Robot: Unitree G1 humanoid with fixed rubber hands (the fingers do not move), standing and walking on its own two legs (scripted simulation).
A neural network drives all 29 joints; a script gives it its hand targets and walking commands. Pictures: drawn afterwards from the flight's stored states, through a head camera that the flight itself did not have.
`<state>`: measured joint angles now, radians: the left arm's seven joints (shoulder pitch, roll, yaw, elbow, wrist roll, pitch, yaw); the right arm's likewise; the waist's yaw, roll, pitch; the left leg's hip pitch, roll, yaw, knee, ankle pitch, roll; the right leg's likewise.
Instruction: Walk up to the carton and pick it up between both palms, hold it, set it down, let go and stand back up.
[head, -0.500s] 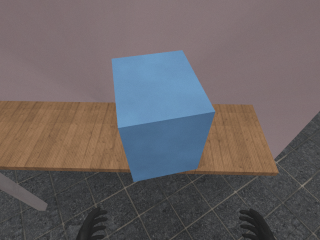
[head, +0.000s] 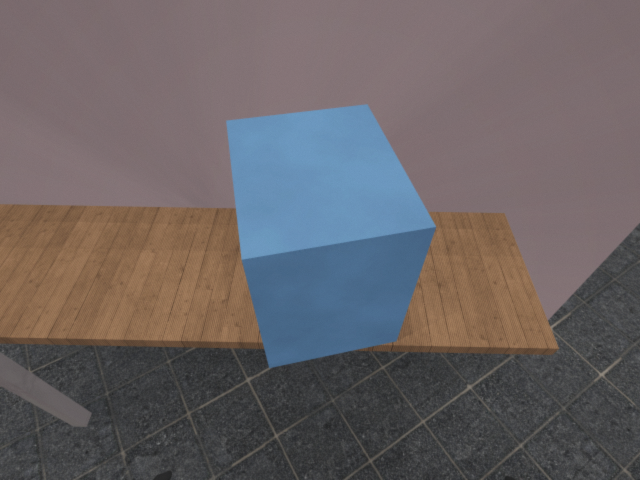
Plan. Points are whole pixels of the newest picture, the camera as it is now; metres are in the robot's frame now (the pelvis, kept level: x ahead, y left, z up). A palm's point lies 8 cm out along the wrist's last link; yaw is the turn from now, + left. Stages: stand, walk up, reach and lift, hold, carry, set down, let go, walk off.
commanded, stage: stand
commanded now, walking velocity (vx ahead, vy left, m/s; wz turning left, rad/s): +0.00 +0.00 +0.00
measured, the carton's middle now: (317, 238) +0.46 +0.05 +0.03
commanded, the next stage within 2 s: none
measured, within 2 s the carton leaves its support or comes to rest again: neither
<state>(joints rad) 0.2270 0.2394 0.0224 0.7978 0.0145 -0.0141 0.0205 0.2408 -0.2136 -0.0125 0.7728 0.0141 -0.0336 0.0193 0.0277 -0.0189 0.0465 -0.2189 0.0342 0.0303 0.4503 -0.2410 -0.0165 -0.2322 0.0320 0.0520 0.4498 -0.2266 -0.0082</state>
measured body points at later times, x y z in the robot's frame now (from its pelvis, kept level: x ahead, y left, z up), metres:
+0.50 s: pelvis +0.00 +0.00 +0.00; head +0.01 +0.01 +0.45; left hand +0.08 +0.26 -0.14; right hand +0.11 -0.24 -0.12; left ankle +0.00 +0.13 -0.74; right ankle +0.01 -0.11 -0.74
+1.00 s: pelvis -0.01 +0.00 +0.00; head -0.01 +0.01 +0.45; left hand +0.06 +0.26 -0.14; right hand +0.09 -0.24 -0.13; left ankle +0.00 +0.13 -0.74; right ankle +0.01 -0.11 -0.74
